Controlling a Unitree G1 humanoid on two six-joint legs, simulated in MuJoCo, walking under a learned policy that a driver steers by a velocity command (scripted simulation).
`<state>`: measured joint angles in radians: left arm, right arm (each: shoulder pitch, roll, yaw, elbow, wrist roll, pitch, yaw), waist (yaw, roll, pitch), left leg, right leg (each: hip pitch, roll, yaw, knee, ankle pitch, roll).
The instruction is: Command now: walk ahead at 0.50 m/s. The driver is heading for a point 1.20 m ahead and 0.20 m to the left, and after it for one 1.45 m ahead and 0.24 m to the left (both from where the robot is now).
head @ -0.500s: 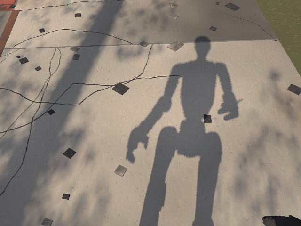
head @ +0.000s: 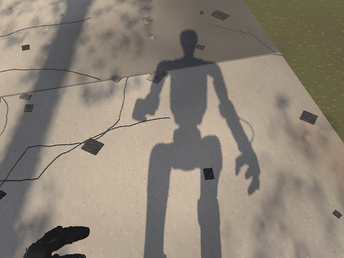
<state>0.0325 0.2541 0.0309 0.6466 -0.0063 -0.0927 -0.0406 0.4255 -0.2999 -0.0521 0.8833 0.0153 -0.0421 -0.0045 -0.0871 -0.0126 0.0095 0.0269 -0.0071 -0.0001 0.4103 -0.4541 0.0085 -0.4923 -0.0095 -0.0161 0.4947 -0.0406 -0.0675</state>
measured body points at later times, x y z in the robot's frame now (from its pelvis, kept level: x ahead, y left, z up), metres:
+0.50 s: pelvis +0.27 +0.02 +0.00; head +0.30 +0.04 +0.45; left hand +0.24 +0.31 -0.13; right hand +0.51 -0.18 -0.09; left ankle +0.40 +0.16 -0.71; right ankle +0.12 -0.11 -0.72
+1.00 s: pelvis +0.55 +0.09 +0.01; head +0.58 +0.11 +0.46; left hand +0.68 +0.39 -0.08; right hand +0.67 -0.17 -0.11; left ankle +0.39 +0.15 -0.72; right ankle +0.75 +0.02 -0.70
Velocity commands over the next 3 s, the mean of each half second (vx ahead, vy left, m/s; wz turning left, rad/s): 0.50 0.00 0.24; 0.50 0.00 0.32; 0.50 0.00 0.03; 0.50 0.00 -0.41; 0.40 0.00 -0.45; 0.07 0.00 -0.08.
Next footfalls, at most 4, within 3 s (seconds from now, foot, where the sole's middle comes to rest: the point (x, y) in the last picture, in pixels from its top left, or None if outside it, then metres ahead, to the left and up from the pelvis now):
0.52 left None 0.43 0.16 -0.76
1.04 right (153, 182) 0.78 0.04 -0.76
1.58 left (80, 150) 0.98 0.37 -0.76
2.10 right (129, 99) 1.29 0.15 -0.76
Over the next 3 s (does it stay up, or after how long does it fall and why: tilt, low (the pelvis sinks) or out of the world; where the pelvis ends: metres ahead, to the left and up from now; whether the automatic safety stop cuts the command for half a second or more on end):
stays up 1.43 0.22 0.01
